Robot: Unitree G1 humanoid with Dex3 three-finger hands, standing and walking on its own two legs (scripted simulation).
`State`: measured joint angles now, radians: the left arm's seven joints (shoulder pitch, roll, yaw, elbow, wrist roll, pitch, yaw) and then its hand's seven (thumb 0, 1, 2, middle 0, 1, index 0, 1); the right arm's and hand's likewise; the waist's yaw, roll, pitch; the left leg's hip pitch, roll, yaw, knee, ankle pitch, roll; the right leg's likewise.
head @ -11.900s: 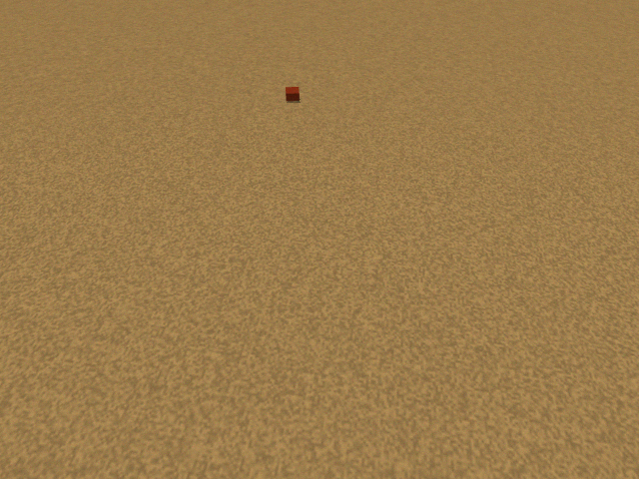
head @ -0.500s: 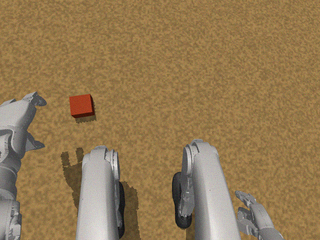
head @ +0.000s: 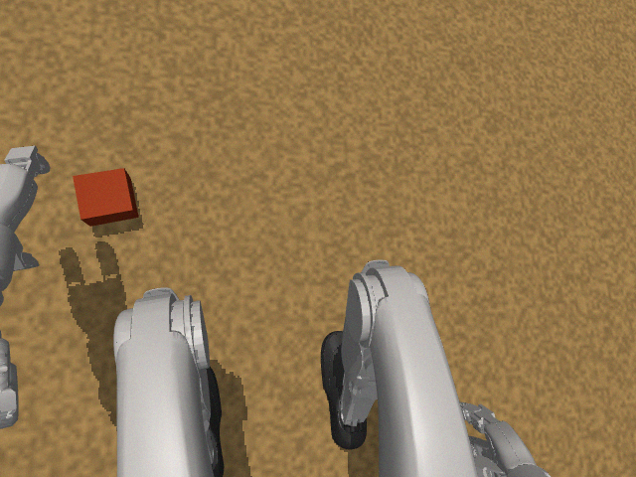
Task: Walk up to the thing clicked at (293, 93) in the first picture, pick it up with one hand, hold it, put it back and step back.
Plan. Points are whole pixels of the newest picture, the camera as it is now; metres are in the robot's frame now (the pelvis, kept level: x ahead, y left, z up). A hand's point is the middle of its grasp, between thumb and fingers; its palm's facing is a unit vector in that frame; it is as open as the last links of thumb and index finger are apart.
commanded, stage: rise first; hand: left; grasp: from above
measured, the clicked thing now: (107, 197) +0.51 +0.27 -0.33
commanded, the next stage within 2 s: none
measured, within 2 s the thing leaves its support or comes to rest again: neither
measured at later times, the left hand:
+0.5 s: hand (33, 212) +0.44 +0.32 -0.19, palm faces -0.44 -0.10 -0.89, open 13.5 cm
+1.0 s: hand (42, 206) +0.46 +0.31 -0.21, palm faces -0.43 -0.09 -0.90, open 13.8 cm
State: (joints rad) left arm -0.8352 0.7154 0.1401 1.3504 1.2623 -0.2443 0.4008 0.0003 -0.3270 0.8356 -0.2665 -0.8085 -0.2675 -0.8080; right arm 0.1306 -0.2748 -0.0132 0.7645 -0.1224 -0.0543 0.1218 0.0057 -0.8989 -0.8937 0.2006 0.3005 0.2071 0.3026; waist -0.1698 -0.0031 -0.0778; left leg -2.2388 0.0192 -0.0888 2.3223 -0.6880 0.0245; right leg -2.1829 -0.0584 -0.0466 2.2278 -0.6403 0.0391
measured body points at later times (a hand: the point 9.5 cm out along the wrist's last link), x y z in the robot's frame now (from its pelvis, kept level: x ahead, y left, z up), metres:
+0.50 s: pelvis +0.01 +0.00 -0.02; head +0.26 +0.06 +0.35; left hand +0.46 +0.32 -0.14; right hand +0.07 -0.29 -0.13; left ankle +0.08 +0.12 -0.32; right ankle +0.11 -0.14 -0.32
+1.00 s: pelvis +0.01 +0.00 -0.03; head +0.27 +0.06 +0.34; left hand +0.48 +0.32 -0.16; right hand +0.06 -0.28 -0.14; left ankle +0.08 +0.12 -0.32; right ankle +0.11 -0.14 -0.32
